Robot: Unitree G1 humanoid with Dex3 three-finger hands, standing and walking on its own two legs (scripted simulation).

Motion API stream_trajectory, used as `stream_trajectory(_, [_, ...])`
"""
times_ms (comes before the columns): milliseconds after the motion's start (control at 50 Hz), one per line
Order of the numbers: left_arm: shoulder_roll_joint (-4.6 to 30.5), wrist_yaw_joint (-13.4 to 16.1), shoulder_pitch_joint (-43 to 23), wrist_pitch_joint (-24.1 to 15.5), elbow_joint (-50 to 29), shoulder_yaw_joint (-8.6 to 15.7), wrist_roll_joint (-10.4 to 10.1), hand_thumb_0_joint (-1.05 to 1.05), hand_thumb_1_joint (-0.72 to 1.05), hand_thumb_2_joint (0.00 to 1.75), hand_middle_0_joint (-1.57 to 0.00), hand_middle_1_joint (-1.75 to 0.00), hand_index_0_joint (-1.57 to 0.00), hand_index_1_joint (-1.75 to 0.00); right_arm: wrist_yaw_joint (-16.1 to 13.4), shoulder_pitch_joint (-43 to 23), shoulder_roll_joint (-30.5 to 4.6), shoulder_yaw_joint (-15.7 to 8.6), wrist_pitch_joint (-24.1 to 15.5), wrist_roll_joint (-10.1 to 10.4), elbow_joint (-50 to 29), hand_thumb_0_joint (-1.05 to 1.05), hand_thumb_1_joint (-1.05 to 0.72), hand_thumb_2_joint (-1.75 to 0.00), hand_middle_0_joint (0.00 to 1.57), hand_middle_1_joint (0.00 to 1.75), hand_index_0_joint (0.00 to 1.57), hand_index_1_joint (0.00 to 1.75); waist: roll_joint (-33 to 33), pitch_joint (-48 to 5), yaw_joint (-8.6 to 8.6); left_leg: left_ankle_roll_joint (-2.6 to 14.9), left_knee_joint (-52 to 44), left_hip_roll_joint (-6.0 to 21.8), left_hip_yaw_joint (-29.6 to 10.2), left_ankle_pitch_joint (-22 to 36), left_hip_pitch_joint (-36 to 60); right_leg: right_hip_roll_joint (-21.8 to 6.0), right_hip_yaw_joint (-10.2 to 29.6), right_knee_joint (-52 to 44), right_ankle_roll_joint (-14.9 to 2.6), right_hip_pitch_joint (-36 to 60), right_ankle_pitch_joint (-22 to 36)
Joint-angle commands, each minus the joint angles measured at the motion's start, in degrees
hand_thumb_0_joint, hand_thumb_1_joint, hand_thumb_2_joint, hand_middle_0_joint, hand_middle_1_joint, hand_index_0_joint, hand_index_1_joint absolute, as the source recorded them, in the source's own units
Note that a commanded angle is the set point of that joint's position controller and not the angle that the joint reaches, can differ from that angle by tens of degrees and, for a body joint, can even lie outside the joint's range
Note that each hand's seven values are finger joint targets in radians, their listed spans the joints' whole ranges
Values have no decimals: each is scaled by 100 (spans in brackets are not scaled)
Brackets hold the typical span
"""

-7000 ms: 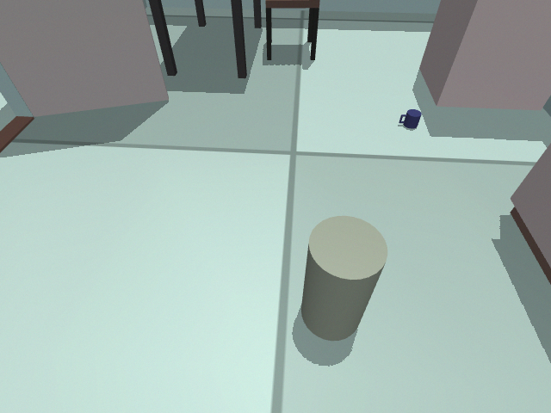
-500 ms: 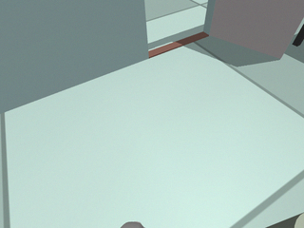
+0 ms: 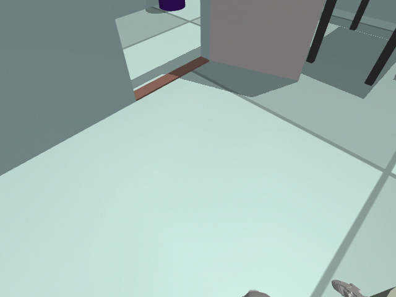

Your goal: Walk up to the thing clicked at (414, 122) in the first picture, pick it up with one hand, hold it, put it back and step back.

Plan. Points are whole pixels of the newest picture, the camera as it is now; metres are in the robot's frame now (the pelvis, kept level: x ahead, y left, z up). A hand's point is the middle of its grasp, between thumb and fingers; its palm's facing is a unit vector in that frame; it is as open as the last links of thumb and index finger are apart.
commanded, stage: walk up
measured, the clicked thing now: out of the picture +0.70 -1.91 -0.73
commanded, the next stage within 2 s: none
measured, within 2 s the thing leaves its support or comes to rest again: neither
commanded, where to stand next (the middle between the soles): +0.20 +0.05 m, yaw -27 degrees
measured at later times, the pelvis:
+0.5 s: pelvis +0.14 +0.06 -0.04, yaw -14 degrees
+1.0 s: pelvis +0.10 +0.08 -0.04, yaw -26 degrees
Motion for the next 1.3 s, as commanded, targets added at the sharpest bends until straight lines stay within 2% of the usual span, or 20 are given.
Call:
stream_trajectory(0, [1021, 102, 186, -118, -344, 320, 81, 0, 90, 90, -20, -30, -20, -30, 27, -57, -1394, -498, -33, -60, -612, 0, -90, -90, 20, 30, 20, 30, 832, 176, -233, 922, -1173, 1385, -901, -1103, -574, 54, -284, -766, 23, 69, 330])
stream_trajectory(100, [1462, 392, 1393, -233, -44, 534, 149, 0, 90, 90, -20, -30, -20, -30, 92, -669, -1097, -410, 275, -121, -960, 0, -90, -90, 20, 30, 20, 30, -191, -484, 622, 465, 1230, 941, -345, -1231, -1976, 181, -103, -1289, -151, 2393, 891])
stream_trajectory(120, [1810, 487, 1734, -271, -39, 661, 165, 0, 90, 90, -20, -30, -20, -30, 78, -277, -874, -331, 291, -101, -940, 0, -90, -90, 20, 30, 20, 30, -1015, -832, 810, 214, 2673, 437, -201, -1179, -2527, -130, 906, -1863, -427, 3119, 142])
stream_trajectory(140, [2172, 583, 1613, -302, -252, 721, 196, 0, 90, 90, -20, -30, -20, -30, 58, 186, -633, -236, 337, -71, -895, 0, -90, -90, 20, 30, 20, 30, -1984, -674, 636, -166, 4119, -189, -439, -2064, -3235, -1441, 3273, -2843, -829, 2947, 21])
stream_trajectory(180, [2121, 640, 975, -289, -535, 591, 103, 0, 90, 90, -20, -30, -20, -30, -23, 190, -1424, -445, 458, -74, -775, 0, -90, -90, 20, 30, 20, 30, -1022, -391, 416, -328, 4910, 147, -1584, -2208, -3129, -1888, 4327, -3056, -1722, 1898, -187])
stream_trajectory(260, [1682, 688, 317, -294, -636, 434, 20, 0, 90, 90, -20, -30, -20, -30, -95, 595, -1356, -415, 464, 28, -356, 0, -90, -90, 20, 30, 20, 30, -778, -424, 12, -337, 4509, 498, -1658, -1132, -2608, -889, 1977, -2361, -1131, 1373, 1598])
stream_trajectory(380, [1524, 552, 1, -249, -887, 307, 136, 0, 90, 90, -20, -30, -20, -30, -235, 307, -1143, -371, 369, 166, -304, 0, -90, -90, 20, 30, 20, 30, -1228, -485, 79, -343, 3103, 228, -1078, -806, -1752, -419, 1079, -1554, -1173, 582, 3985])
stream_trajectory(480, [1384, 507, -713, 87, -1237, 206, 83, 0, 90, 90, -20, -30, -20, -30, -383, 1085, -1222, -462, 191, 174, 110, 0, -90, -90, 20, 30, 20, 30, -1008, -839, -393, -158, 1151, -65, -911, 560, -83, 51, 932, 7, -708, -443, 2170])
stream_trajectory(520, [729, 534, -313, 200, -1306, 56, 21, 0, 90, 90, -20, -30, -20, -30, -441, 995, -2008, -576, 67, 34, -1, 0, -90, -90, 20, 30, 20, 30, 1154, -728, -181, 311, 58, 2040, -3746, 1633, -150, 1312, 825, 1699, -168, -1373, -1350])
stream_trajectory(560, [1265, 621, -320, 290, -1072, 154, 73, 0, 90, 90, -20, -30, -20, -30, -446, 250, -2413, -661, 55, 151, -150, 0, -90, -90, 20, 30, 20, 30, 1194, -591, -49, 1502, -249, 2827, -4630, 1313, -935, 954, 1278, 2881, -147, -1099, -1804])
stream_trajectory(620, [1279, 435, -345, 319, -739, 314, -4, 0, 90, 90, -20, -30, -20, -30, -575, -160, -1850, -466, -18, 61, -187, 0, -90, -90, 20, 30, 20, 30, 1196, -142, 136, 870, 381, 1694, -2631, 1827, -1180, 777, 1158, 2854, -169, -1075, -1050])
stream_trajectory(780, [1144, 91, -1048, 384, -953, 390, 172, 0, 90, 90, -20, -30, -20, -30, -628, 881, -2052, -528, -152, 20, -63, 0, -90, -90, 20, 30, 20, 30, 1254, -847, -275, 1146, 716, 1975, -2389, 2241, 311, 602, 511, 1070, 6, -904, -1549])
stream_trajectory(900, [1072, 57, 50, 241, -362, 529, 215, 0, 90, 90, -20, -30, -20, -30, -542, 104, -1824, -338, -27, 42, -284, 0, -90, -90, 20, 30, 20, 30, 686, -995, 429, 535, 2026, 1395, -1193, 913, -1460, 854, -80, -1658, -260, 1578, -69])
stream_trajectory(940, [1835, 111, -128, 170, -600, 678, 317, 0, 90, 90, -20, -30, -20, -30, -612, 227, -1045, -61, 55, 132, -359, 0, -90, -90, 20, 30, 20, 30, -1602, -382, 423, -196, 3899, 183, -665, -2130, -3646, -861, 3495, -2675, -1036, 1819, -126])
stream_trajectory(960, [2025, 112, -537, 199, -739, 635, 329, 0, 90, 90, -20, -30, -20, -30, -726, -234, -1552, -230, 63, 108, -322, 0, -90, -90, 20, 30, 20, 30, -1007, -281, 487, -221, 4100, 378, -1199, -2297, -3222, -1318, 3857, -2848, -1715, 925, -440])
stream_trajectory(980, [1985, 96, -792, 231, -772, 633, 276, 0, 90, 90, -20, -30, -20, -30, -721, -124, -1749, -305, 19, 88, -180, 0, -90, -90, 20, 30, 20, 30, -1026, -68, 343, -197, 4030, 524, -1270, -2158, -2741, -1305, 3641, -2872, -1733, 269, -890])
stream_trajectory(1040, [1418, 165, -1040, 162, -717, 463, 216, 0, 90, 90, -20, -30, -20, -30, -606, 445, -1541, -195, -32, 164, 318, 0, -90, -90, 20, 30, 20, 30, -938, -147, 48, -198, 3433, 470, -1188, -1234, -2605, -268, 2025, -2145, -1206, 863, -5])
stream_trajectory(1200, [1051, 147, -1179, 150, -540, 236, 73, 0, 90, 90, -20, -30, -20, -30, -498, 917, -1368, -149, -234, 29, 769, 0, -90, -90, 20, 30, 20, 30, -561, -396, -224, -80, 441, -46, -1115, -520, -30, -135, 1531, -1306, -827, -423, -130])
stream_trajectory(1240, [556, 169, -866, 175, -433, 64, -19, 0, 90, 90, -20, -30, -20, -30, -508, 552, -1903, -211, -318, -38, 598, 0, -90, -90, 20, 30, 20, 30, 997, -346, -33, 626, -1100, 1810, -4199, -2074, -184, 846, 605, 149, -203, -967, -921])
stream_trajectory(1280, [1254, 233, -732, 150, -112, 240, 72, 0, 90, 90, -20, -30, -20, -30, -461, -135, -2043, -253, -282, -11, 503, 0, -90, -90, 20, 30, 20, 30, 586, 102, 180, 1315, -991, 2293, -4309, -2402, -1299, 364, 659, 546, -171, -198, -1370])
